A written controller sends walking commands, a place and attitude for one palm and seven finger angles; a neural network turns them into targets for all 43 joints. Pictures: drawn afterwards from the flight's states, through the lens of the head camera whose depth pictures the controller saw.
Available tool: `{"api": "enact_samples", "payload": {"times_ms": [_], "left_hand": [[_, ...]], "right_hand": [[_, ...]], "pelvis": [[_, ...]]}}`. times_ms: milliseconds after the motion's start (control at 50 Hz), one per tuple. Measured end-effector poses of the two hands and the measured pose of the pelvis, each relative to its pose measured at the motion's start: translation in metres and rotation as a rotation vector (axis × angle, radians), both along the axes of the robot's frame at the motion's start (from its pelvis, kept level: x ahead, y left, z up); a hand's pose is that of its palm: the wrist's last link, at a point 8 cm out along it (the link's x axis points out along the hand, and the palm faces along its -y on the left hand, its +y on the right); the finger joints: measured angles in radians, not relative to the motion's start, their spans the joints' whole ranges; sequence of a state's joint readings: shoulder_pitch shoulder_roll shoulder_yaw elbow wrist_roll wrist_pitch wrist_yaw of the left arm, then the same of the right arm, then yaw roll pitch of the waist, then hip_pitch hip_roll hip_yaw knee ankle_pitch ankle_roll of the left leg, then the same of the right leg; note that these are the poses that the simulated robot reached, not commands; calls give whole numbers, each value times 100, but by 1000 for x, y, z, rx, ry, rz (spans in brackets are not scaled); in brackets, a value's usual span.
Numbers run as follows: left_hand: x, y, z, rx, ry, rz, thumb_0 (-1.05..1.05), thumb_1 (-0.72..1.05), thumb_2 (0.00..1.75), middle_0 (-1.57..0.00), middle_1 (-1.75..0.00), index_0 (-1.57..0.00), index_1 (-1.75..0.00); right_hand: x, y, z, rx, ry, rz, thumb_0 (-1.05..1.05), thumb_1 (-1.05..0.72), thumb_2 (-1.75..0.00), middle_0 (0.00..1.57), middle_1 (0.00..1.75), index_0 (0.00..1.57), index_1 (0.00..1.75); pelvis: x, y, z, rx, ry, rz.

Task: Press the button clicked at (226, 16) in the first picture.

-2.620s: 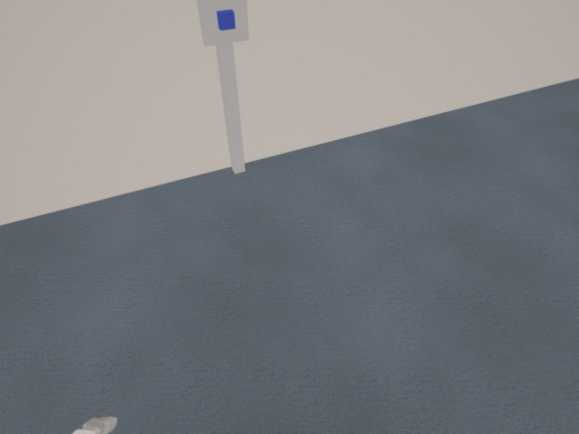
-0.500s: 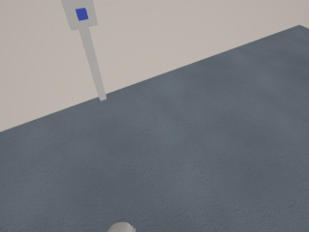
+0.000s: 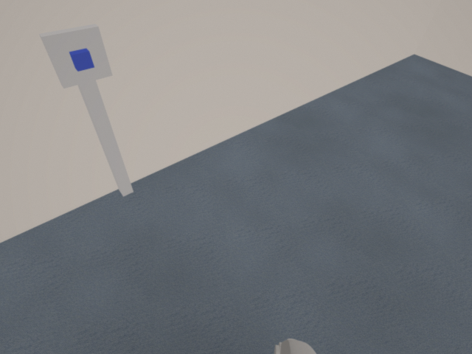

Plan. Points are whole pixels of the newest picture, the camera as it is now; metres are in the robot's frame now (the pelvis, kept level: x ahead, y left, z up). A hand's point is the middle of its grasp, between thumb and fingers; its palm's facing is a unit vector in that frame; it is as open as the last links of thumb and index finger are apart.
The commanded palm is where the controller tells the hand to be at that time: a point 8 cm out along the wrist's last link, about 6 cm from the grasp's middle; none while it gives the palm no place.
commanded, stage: walk to a spot facing it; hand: left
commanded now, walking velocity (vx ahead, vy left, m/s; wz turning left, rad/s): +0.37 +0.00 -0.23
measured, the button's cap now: (81, 59) +0.99 +0.61 +0.01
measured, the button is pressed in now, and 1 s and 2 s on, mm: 0 0 0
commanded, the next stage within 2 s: turn to face it in 0.98 s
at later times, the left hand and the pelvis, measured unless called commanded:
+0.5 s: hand (190, 286) +0.30 +0.12 -0.17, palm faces -0.01 -0.98 -0.20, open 7.1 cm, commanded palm none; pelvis +0.22 -0.06 +0.00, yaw -4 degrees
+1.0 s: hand (180, 220) +0.48 +0.18 -0.17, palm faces -0.03 -0.99 -0.15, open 7.4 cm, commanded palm none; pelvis +0.44 +0.00 +0.01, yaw -6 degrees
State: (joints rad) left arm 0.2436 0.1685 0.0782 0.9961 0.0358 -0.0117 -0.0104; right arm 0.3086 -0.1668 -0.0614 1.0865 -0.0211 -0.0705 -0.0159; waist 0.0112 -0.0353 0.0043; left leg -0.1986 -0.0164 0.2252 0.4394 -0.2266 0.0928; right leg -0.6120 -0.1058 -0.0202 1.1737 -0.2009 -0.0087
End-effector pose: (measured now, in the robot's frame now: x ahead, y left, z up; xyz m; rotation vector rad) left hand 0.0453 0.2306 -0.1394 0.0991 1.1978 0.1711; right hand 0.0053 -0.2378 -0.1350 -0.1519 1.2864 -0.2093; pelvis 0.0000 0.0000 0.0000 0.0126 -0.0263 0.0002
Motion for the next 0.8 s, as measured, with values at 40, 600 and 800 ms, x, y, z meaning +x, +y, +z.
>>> {"api": "enact_samples", "payload": {"times_ms": [40, 600, 800], "left_hand": [[28, -2, 5, -3, -15, -22, 0, 91, 90, -20, -30, -20, -29], [238, -51, -5, 20, 108, -77, -2, 94, 90, -20, -30, -20, -30], [266, -21, -35, -68, 307, -8, 0, 91, 90, -20, -30, -20, -29]], "right_hand": [[-5, 3, 0, 12, 38, -29, -1, -94, -90, 20, 30, 20, 30], [267, -51, 1, 23, -25, -79, 1, -93, -90, 19, 30, 20, 30], [429, -20, 9, -54, -183, 42, 0, -92, -90, 19, 30, 20, 30]], "pelvis": [[15, 1, 3, 3, 6, -8], [260, -51, 0, -48, 20, -55], [360, -9, -17, -51, 5, -55]]}}
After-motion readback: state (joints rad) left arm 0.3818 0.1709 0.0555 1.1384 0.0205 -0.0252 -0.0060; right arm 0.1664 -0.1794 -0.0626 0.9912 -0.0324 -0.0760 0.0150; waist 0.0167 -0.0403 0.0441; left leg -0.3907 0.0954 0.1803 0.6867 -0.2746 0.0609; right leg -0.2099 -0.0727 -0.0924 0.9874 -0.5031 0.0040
